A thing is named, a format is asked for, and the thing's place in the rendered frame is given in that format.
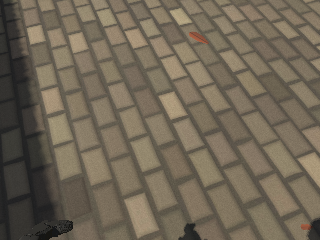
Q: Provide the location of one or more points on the robot left hand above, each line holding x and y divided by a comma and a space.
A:
47, 230

